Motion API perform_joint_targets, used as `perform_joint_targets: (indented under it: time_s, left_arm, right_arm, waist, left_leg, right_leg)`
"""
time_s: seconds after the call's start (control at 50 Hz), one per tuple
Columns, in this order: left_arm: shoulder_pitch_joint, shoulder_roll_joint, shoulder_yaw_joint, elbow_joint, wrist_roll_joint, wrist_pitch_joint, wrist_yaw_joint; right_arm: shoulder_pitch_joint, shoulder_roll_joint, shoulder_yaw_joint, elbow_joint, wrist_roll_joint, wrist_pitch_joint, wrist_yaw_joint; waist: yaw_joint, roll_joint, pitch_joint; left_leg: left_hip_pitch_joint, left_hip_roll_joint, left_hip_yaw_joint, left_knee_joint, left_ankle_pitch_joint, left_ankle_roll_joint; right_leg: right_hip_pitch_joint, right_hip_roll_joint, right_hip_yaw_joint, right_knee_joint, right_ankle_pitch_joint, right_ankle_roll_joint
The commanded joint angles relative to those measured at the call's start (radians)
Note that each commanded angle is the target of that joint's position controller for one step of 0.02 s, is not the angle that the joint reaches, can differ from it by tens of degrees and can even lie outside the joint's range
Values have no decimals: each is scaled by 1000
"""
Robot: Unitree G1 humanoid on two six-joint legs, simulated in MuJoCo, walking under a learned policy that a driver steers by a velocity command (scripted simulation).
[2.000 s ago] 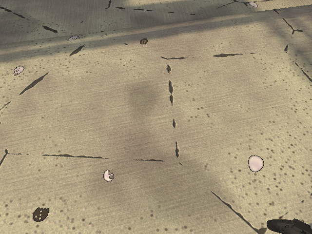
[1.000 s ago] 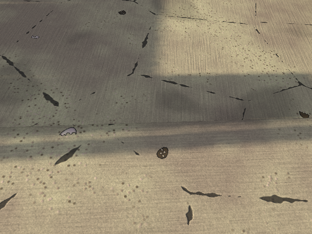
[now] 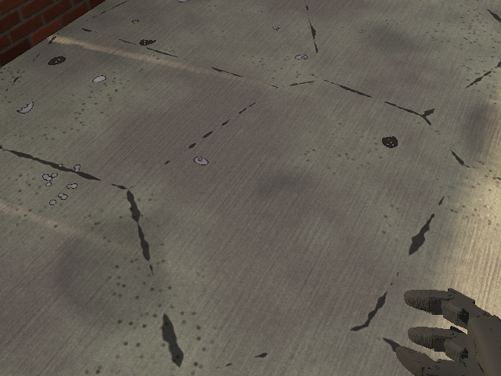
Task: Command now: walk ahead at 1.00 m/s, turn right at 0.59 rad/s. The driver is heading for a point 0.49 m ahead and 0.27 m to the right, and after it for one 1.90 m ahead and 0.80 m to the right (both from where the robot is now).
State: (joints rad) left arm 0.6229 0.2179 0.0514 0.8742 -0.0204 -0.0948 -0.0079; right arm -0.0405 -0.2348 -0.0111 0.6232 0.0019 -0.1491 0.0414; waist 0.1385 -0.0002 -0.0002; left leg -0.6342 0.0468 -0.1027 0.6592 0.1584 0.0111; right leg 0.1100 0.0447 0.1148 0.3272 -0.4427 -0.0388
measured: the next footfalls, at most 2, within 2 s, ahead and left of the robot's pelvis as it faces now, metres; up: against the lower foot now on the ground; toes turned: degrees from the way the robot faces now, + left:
left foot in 0.02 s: +0.20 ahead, +0.17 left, +0.00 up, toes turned -6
right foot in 0.44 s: +0.52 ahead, -0.15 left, -0.14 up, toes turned -25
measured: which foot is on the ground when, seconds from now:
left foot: up 0.00-0.00, down 0.02-0.42, up 0.44-0.78, down 0.80-1.00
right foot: down 0.00-0.02, up 0.04-0.42, down 0.44-0.78, up 0.80-1.00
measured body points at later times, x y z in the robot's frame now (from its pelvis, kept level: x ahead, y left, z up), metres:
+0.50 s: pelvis +0.45 -0.08 -0.14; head +0.45 -0.11 +0.31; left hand +0.70 +0.12 -0.21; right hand +0.38 -0.36 -0.27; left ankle +0.31 +0.15 -0.66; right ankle +0.48 -0.13 -0.86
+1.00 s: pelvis +0.87 -0.25 -0.12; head +0.87 -0.26 +0.33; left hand +1.19 -0.22 -0.20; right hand +0.66 -0.43 -0.25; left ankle +0.96 -0.17 -0.86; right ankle +0.79 -0.35 -0.77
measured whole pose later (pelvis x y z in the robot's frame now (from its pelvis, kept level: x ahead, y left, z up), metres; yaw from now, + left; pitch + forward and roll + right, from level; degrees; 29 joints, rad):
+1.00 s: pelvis +0.87 -0.25 -0.12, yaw -48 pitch -1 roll +2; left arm 0.17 0.30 0.06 0.66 -0.03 -0.07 -0.01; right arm 0.45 -0.26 -0.07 0.84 0.00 -0.10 0.02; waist -0.08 -0.04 0.01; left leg -0.20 -0.04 -0.03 0.46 -0.25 0.01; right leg -0.59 -0.01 0.06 1.21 -0.31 -0.10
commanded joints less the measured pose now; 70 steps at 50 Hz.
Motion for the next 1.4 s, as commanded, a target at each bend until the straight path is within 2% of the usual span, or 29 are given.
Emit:
perform_joint_targets:
  time_s: [0.02,0.04,0.06,0.08,0.12,0.2,0.28,0.32,0.42,0.44,0.46,0.48,0.54,0.58,0.66,0.72,0.78,0.8,0.82,0.84,0.9,0.96,1.2,1.24,1.28,1.3,1.32,1.36,1.4]
  left_arm:
    - [-245,192,50,-133,-10,10,6]
    - [-310,185,40,-175,34,11,-2]
    - [39,-63,-14,-159,-9,2,-1]
    - [8,-38,-26,-147,-58,1,9]
    - [-267,107,18,-202,-49,20,33]
    - [-358,70,16,-270,-26,82,-7]
    - [-391,87,32,-262,17,50,-61]
    - [-375,95,37,-256,-14,57,-72]
    - [-195,222,95,-195,6,109,-70]
    - [16,246,110,-135,9,107,-61]
    - [147,277,108,-64,27,95,-49]
    - [21,300,73,-115,16,55,-50]
    - [-240,296,86,-227,30,27,-25]
    - [-335,235,59,-255,39,-4,-21]
    - [-310,219,50,-216,0,-3,46]
    - [-249,204,54,-180,-18,12,50]
    - [-275,191,47,-179,8,18,29]
    - [-324,120,24,-203,37,13,13]
    - [-62,-47,-12,-215,-24,5,7]
    - [-83,36,-16,-196,-63,10,9]
    - [-405,79,-5,-263,-1,10,5]
    - [-399,67,-4,-264,-11,20,-11]
    - [-820,95,-20,-388,-6,-18,-59]
    - [-746,148,5,-390,-7,-22,-56]
    - [-382,231,50,-313,-17,-7,-26]
    - [-141,322,72,-257,-3,10,0]
    - [-140,352,67,-237,32,-3,-20]
    - [-197,191,36,-199,21,-10,-14]
    - [-297,142,26,-166,44,-23,-20]
  right_arm:
    - [383,-222,-110,47,36,-12,-24]
    - [650,-264,-127,102,34,7,-36]
    - [580,-347,-128,86,11,11,-19]
    - [542,-253,-106,75,17,14,-1]
    - [416,-121,-82,104,29,11,9]
    - [256,-104,-79,135,17,3,-13]
    - [240,-126,-83,160,11,-18,-59]
    - [256,-152,-85,161,5,-19,-60]
    - [291,-195,-87,178,48,6,-31]
    - [224,-206,-94,161,56,6,-30]
    - [75,-89,-62,92,5,-22,-39]
    - [310,-68,-46,-6,-25,-52,-25]
    - [228,-188,-67,-12,37,-49,-44]
    - [227,-192,-63,20,23,1,-58]
    - [-33,-123,-36,-68,-26,0,-33]
    - [21,-107,-53,-79,7,5,-23]
    - [379,-187,-114,-16,40,14,-41]
    - [630,-242,-122,37,33,23,-52]
    - [652,-328,-122,77,-18,18,-34]
    - [573,-235,-104,58,-10,18,-25]
    - [389,-131,-82,72,-19,30,-19]
    - [373,-64,-55,116,0,23,-11]
    - [590,-164,-43,228,26,45,-44]
    - [599,-199,-47,242,15,59,-49]
    - [535,-245,-52,236,-6,76,-53]
    - [538,-158,-29,189,-42,68,-55]
    - [705,5,11,173,21,40,-47]
    - [427,-151,-36,129,81,28,-56]
    - [350,-118,-40,114,37,41,-55]
  waist:
    - [-352,-161,-101]
    - [-498,-54,-205]
    - [-250,434,-323]
    - [-263,493,-270]
    - [-239,63,-5]
    - [-125,68,118]
    - [-98,6,45]
    - [-78,28,14]
    - [13,-8,17]
    - [138,-89,1]
    - [202,-356,72]
    - [-72,-464,-46]
    - [-151,18,-133]
    - [-192,92,7]
    - [-123,22,117]
    - [-113,-11,49]
    - [-345,-70,-153]
    - [-440,-3,-277]
    - [-247,508,-374]
    - [-247,428,-246]
    - [-217,59,49]
    - [-145,102,23]
    - [-234,63,163]
    - [-165,145,71]
    - [59,192,-131]
    - [111,24,-337]
    - [-21,-334,-552]
    - [32,-206,-215]
    - [-57,-44,-66]
  left_leg:
    - [626,11,-38,34,22,22]
    - [920,-2,38,37,-372,29]
    - [1080,307,-500,-104,-668,235]
    - [1018,364,-730,-309,-617,271]
    - [698,308,-543,-344,-634,223]
    - [402,264,-147,-387,-424,174]
    - [225,111,230,-306,-449,58]
    - [212,95,290,-244,-462,29]
    - [457,155,296,346,153,1]
    - [211,80,311,822,-71,-17]
    - [-35,-85,299,1175,-718,-4]
    - [-295,-53,29,1017,-694,56]
    - [-342,22,-82,728,-566,2]
    - [-288,60,-146,646,-550,-76]
    - [89,9,-15,109,-196,-82]
    - [434,-57,54,-34,37,-91]
    - [744,-84,103,-3,-186,-57]
    - [989,34,-75,58,-407,-7]
    - [1086,294,-740,-261,-777,171]
    - [1000,323,-978,-434,-1128,212]
    - [572,189,-532,-416,-742,166]
    - [490,138,-332,-435,-576,162]
    - [608,163,9,-582,-31,145]
    - [691,190,3,-426,425,127]
    - [526,156,30,0,593,86]
    - [239,82,24,381,133,65]
    - [-21,-59,-65,686,-622,50]
    - [-213,20,-29,794,-512,55]
    - [-120,97,-18,707,-408,56]
  right_leg:
    - [-339,-131,101,321,727,-63]
    - [-574,-73,58,702,669,-49]
    - [-816,8,42,1103,-75,-24]
    - [-970,-28,51,1225,-48,-34]
    - [-1013,-117,26,1159,104,-71]
    - [-882,-225,7,823,135,-61]
    - [-550,-134,-116,449,923,-67]
    - [-393,-93,-162,439,1015,-59]
    - [-270,-86,-204,255,785,-150]
    - [20,-127,-132,122,811,-260]
    - [136,-95,-122,116,945,-257]
    - [313,-122,139,286,917,-288]
    - [74,-356,760,-39,31,-429]
    - [-248,-375,825,13,96,-438]
    - [-657,-95,383,-35,165,-292]
    - [-688,-47,287,15,167,-202]
    - [-487,-18,190,410,638,-97]
    - [-604,0,157,776,565,-50]
    - [-807,120,136,1174,-117,-19]
    - [-951,34,82,1218,-31,-32]
    - [-889,-61,22,1067,109,-60]
    - [-800,-118,26,884,120,-72]
    - [-709,-77,-143,233,555,-10]
    - [-561,-20,-159,226,446,-34]
    - [-92,-35,-137,258,369,-71]
    - [303,-283,134,341,218,-86]
    - [499,-478,673,96,-319,-215]
    - [245,-416,520,-43,-236,-142]
    - [-64,-349,264,-68,79,-125]
Keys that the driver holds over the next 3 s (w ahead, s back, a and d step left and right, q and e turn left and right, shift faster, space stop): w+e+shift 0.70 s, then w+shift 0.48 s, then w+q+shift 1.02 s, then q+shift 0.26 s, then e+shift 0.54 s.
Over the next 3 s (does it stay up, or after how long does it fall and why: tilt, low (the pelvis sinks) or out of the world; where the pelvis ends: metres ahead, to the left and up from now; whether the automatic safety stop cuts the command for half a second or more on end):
stays up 2.03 -0.95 -0.13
